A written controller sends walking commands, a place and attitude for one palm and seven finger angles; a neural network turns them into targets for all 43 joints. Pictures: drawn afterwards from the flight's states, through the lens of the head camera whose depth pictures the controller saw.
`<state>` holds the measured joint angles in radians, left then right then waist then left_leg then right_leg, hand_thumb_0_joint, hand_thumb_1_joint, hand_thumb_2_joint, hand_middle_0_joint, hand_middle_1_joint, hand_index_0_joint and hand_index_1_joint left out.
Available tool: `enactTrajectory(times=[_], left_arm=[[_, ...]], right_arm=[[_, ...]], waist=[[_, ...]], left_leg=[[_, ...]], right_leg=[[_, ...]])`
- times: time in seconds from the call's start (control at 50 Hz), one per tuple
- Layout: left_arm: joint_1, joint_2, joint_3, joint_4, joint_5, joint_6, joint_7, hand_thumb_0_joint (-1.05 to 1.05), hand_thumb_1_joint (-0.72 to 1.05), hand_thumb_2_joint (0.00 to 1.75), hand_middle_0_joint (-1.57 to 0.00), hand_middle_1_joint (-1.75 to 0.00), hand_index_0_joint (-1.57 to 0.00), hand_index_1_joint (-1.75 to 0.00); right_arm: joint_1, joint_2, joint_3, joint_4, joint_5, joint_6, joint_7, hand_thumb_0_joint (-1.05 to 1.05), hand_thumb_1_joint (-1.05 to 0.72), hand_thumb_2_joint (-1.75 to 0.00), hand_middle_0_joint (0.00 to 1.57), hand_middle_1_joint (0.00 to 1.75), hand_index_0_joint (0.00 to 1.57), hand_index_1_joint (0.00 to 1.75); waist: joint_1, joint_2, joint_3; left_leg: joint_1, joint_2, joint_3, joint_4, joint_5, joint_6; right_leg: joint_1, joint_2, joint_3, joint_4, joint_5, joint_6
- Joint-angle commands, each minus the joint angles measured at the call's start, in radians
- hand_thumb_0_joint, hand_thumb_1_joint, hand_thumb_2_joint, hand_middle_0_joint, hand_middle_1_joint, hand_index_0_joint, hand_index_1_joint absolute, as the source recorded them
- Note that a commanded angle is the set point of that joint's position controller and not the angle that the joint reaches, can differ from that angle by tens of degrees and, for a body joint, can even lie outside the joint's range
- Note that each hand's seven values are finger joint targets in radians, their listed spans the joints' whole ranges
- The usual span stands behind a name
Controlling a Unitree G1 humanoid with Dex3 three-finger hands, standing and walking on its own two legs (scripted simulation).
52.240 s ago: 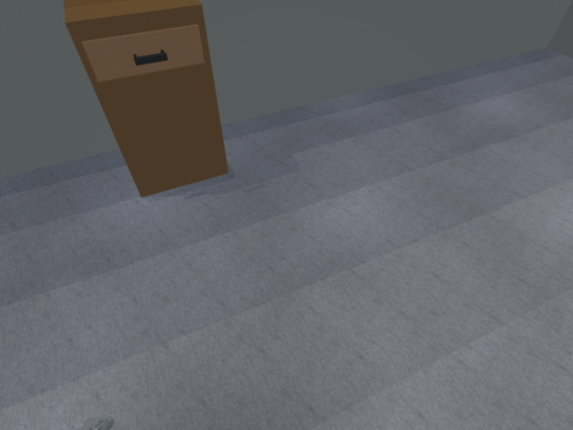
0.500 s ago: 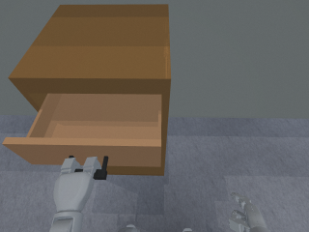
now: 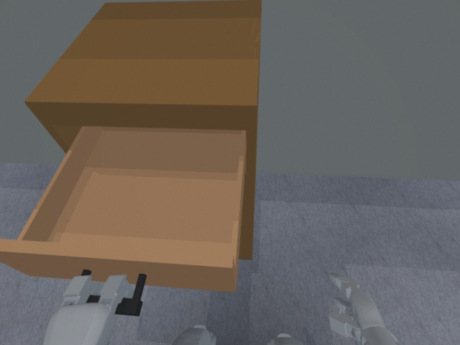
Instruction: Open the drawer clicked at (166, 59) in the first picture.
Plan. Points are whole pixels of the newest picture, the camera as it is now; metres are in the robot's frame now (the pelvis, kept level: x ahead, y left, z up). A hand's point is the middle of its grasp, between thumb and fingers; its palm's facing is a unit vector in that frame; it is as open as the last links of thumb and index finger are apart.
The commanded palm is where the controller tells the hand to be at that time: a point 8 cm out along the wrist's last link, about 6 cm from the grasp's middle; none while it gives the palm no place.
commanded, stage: pull the drawer open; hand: left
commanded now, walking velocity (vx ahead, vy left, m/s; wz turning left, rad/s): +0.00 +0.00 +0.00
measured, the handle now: (108, 291) +0.20 +0.23 +0.00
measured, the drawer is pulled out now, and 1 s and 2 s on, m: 0.27 0.30 0.30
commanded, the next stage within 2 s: open the thumb to release the handle in 0.32 s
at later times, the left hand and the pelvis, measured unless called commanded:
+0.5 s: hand out of the picture +0.12 +0.22 -0.02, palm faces -0.11 -0.09 -0.99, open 6.0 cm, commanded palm +0.09 +0.22 +0.03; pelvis -0.02 -0.01 -0.02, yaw +1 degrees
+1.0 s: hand out of the picture +0.12 +0.22 -0.02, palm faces -0.09 -0.11 -0.99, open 13.1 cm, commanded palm +0.10 +0.22 +0.02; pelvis -0.02 -0.01 -0.01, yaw +1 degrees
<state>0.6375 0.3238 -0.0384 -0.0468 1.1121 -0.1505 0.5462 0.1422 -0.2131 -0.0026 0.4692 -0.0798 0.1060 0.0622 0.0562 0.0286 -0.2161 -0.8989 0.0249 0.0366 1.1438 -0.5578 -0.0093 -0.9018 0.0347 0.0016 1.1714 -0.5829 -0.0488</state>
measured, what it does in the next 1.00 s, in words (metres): stands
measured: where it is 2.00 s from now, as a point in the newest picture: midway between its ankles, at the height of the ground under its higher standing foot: outside the picture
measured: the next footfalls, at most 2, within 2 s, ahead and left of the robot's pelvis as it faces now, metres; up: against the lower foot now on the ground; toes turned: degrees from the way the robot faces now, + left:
none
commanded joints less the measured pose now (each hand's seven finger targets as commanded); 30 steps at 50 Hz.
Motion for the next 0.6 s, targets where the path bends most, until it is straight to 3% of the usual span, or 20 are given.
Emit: enactTrajectory(times=[0.0, 0.02, 0.06, 0.08, 0.1, 0.16, 0.18, 0.2, 0.28, 0.34, 0.36, 0.38, 0.4, 0.42, 0.46, 0.48, 0.56, 0.58], left_arm=[[0.228, 0.157, 0.148, -0.172, -0.023, -0.036, 0.041, 0.0, 0.9, 0.9, -0.4, -1.35, -0.4, -1.35], [0.248, 0.151, 0.149, -0.169, -0.025, -0.042, 0.04, 0.0, 0.9, 0.9, -0.4, -1.35, -0.4, -1.35], [0.278, 0.178, 0.191, -0.171, -0.033, -0.056, 0.042, 0.0, 0.9, 0.9, -0.4, -1.35, -0.4, -1.35], [0.291, 0.162, 0.183, -0.165, -0.035, -0.062, 0.039, 0.0, 0.9, 0.9, -0.4, -1.35, -0.4, -1.35], [0.284, 0.18, 0.195, -0.188, -0.042, -0.07, 0.037, 0.0, 0.9, 0.9, -0.4, -1.35, -0.4, -1.35], [0.36, 0.179, 0.227, -0.156, -0.051, -0.084, 0.034, 0.0, 0.9, 0.9, -0.4, -1.35, -0.4, -1.35], [0.351, 0.16, 0.21, -0.164, -0.052, -0.086, 0.032, 0.0, 0.9, 0.9, -0.4, -1.35, -0.4, -1.35], [0.334, 0.183, 0.222, -0.186, -0.053, -0.09, 0.033, 0.0, 0.9, 0.9, -0.4, -1.35, -0.4, -1.35], [0.347, 0.163, 0.217, -0.159, -0.05, -0.09, 0.033, 0.0, 0.9, 0.9, -0.4, -1.35, -0.4, -1.35], [0.332, 0.181, 0.241, -0.164, -0.053, -0.086, 0.038, 0.0, 0.9, 0.9, -0.4, -1.35, -0.4, -1.35], [0.333, 0.184, 0.24, -0.152, -0.049, -0.087, 0.039, 0.0, 0.9, 0.9, -0.4, -1.35, -0.4, -1.35], [0.331, 0.161, 0.222, -0.148, -0.047, -0.086, 0.038, 0.0, 0.9, 0.9, -0.4, -1.35, -0.4, -1.35], [0.038, 0.171, 0.163, -0.207, -0.028, -0.086, 0.043, 0.0, 0.9, 0.9, -0.4, -1.35, -0.4, -1.35], [0.055, 0.172, 0.198, -0.19, -0.02, -0.095, 0.054, 0.0, 0.83, 0.87, -0.4, -1.34, -0.4, -1.34], [0.115, 0.167, 0.196, -0.153, -0.022, -0.087, 0.056, 0.0, 0.69, 0.81, -0.38, -1.33, -0.38, -1.33], [0.12, 0.146, 0.168, -0.168, -0.032, -0.079, 0.052, 0.0, 0.62, 0.78, -0.38, -1.32, -0.38, -1.32], [0.09, 0.188, 0.202, -0.168, -0.038, -0.056, 0.055, 0.0, 0.34, 0.66, -0.36, -1.29, -0.36, -1.29], [0.111, 0.164, 0.177, -0.155, -0.039, -0.049, 0.052, 0.0, 0.27, 0.63, -0.35, -1.28, -0.35, -1.28]], right_arm=[[-0.113, -0.08, -0.04, -0.161, -0.008, -0.053, -0.002, 0.0, -0.9, -0.9, 0.2, 0.3, 0.2, 0.3], [-0.115, -0.074, -0.045, -0.158, -0.005, -0.053, -0.007, 0.0, -0.9, -0.9, 0.2, 0.3, 0.2, 0.3], [-0.117, -0.071, -0.046, -0.153, -0.01, -0.055, -0.008, 0.0, -0.9, -0.9, 0.2, 0.3, 0.2, 0.3], [-0.118, -0.068, -0.051, -0.149, -0.006, -0.054, -0.012, 0.0, -0.9, -0.9, 0.2, 0.3, 0.2, 0.3], [-0.123, -0.07, -0.05, -0.15, -0.01, -0.056, -0.009, 0.0, -0.9, -0.9, 0.2, 0.3, 0.2, 0.3], [-0.131, -0.058, -0.054, -0.139, -0.006, -0.053, -0.016, 0.0, -0.9, -0.9, 0.2, 0.3, 0.2, 0.3], [-0.126, -0.059, -0.06, -0.136, -0.005, -0.052, -0.019, 0.0, -0.9, -0.9, 0.2, 0.3, 0.2, 0.3], [-0.128, -0.061, -0.059, -0.138, -0.007, -0.052, -0.015, 0.0, -0.9, -0.9, 0.2, 0.3, 0.2, 0.3], [-0.133, -0.054, -0.064, -0.129, -0.003, -0.048, -0.02, 0.0, -0.9, -0.9, 0.2, 0.3, 0.2, 0.3], [-0.137, -0.051, -0.063, -0.129, 0.0, -0.047, -0.026, 0.0, -0.9, -0.9, 0.2, 0.3, 0.2, 0.3], [-0.133, -0.053, -0.059, -0.127, -0.004, -0.046, -0.023, 0.0, -0.9, -0.9, 0.2, 0.3, 0.2, 0.3], [-0.132, -0.051, -0.064, -0.125, 0.0, -0.044, -0.027, 0.0, -0.9, -0.9, 0.2, 0.3, 0.2, 0.3], [-0.117, -0.084, -0.058, -0.123, -0.017, -0.043, -0.02, 0.0, -0.9, -0.9, 0.2, 0.3, 0.2, 0.3], [-0.11, -0.074, -0.067, -0.116, -0.015, -0.048, -0.029, 0.0, -0.9, -0.9, 0.2, 0.3, 0.2, 0.3], [-0.101, -0.08, -0.062, -0.124, -0.016, -0.057, -0.028, 0.0, -0.9, -0.9, 0.2, 0.3, 0.2, 0.3], [-0.102, -0.083, -0.067, -0.133, -0.01, -0.058, -0.032, 0.0, -0.9, -0.9, 0.2, 0.3, 0.2, 0.3], [-0.096, -0.083, -0.064, -0.129, -0.007, -0.048, -0.035, 0.0, -0.9, -0.9, 0.2, 0.3, 0.2, 0.3], [-0.098, -0.08, -0.063, -0.134, -0.002, -0.047, -0.039, 0.0, -0.9, -0.9, 0.2, 0.3, 0.2, 0.3]], waist=[[0.041, -0.049, -0.158], [0.038, -0.042, -0.14], [0.05, -0.068, -0.169], [0.045, -0.057, -0.143], [0.05, -0.068, -0.165], [0.063, -0.081, -0.159], [0.056, -0.074, -0.151], [0.061, -0.072, -0.18], [0.056, -0.074, -0.16], [0.057, -0.056, -0.171], [0.057, -0.077, -0.174], [0.053, -0.057, -0.15], [-0.026, -0.082, -0.133], [0.001, -0.039, -0.159], [0.013, -0.035, -0.186], [0.007, -0.028, -0.175], [0.01, -0.06, -0.212], [0.009, -0.051, -0.187]], left_leg=[[0.15, -0.08, -0.017, -0.065, 0.311, 0.035], [0.123, -0.077, -0.016, -0.063, 0.295, 0.04], [0.112, -0.082, -0.012, -0.051, 0.291, 0.037], [0.09, -0.08, -0.013, -0.052, 0.278, 0.041], [0.096, -0.085, -0.011, -0.039, 0.273, 0.037], [0.075, -0.084, -0.008, -0.041, 0.269, 0.039], [0.061, -0.079, -0.008, -0.045, 0.267, 0.044], [0.071, -0.084, -0.007, -0.036, 0.271, 0.039], [0.053, -0.078, -0.007, -0.044, 0.265, 0.043], [0.055, -0.077, -0.007, -0.046, 0.272, 0.044], [0.061, -0.08, -0.005, -0.042, 0.265, 0.042], [0.047, -0.076, -0.005, -0.05, 0.257, 0.046], [0.054, -0.076, -0.02, -0.007, 0.225, 0.043], [0.046, -0.066, -0.016, -0.014, 0.206, 0.049], [0.09, -0.071, -0.016, -0.023, 0.219, 0.046], [0.093, -0.068, -0.017, -0.029, 0.22, 0.052], [0.1, -0.072, -0.014, -0.031, 0.246, 0.046], [0.089, -0.071, -0.012, -0.04, 0.242, 0.051]], right_leg=[[0.065, 0.003, 0.084, -0.19, 0.4, -0.025], [0.085, 0.0, 0.067, -0.19, 0.406, -0.024], [0.081, -0.004, 0.094, -0.188, 0.402, -0.024], [0.091, -0.005, 0.083, -0.188, 0.411, -0.024], [0.065, -0.011, 0.112, -0.192, 0.387, -0.024], [0.081, -0.01, 0.101, -0.189, 0.389, -0.024], [0.1, -0.011, 0.084, -0.185, 0.414, -0.024], [0.08, -0.014, 0.108, -0.185, 0.401, -0.023], [0.096, -0.009, 0.078, -0.179, 0.412, -0.022], [0.111, -0.011, 0.088, -0.185, 0.429, -0.023], [0.09, -0.009, 0.091, -0.181, 0.404, -0.02], [0.113, -0.009, 0.069, -0.184, 0.411, -0.02], [-0.032, -0.017, 0.1, -0.179, 0.33, -0.016], [0.004, -0.016, 0.052, -0.171, 0.298, -0.009], [-0.019, -0.01, 0.04, -0.168, 0.272, -0.016], [0.001, -0.009, 0.029, -0.176, 0.295, -0.016], [0.028, -0.012, 0.047, -0.175, 0.332, -0.011], [0.057, -0.011, 0.025, -0.182, 0.349, -0.009]])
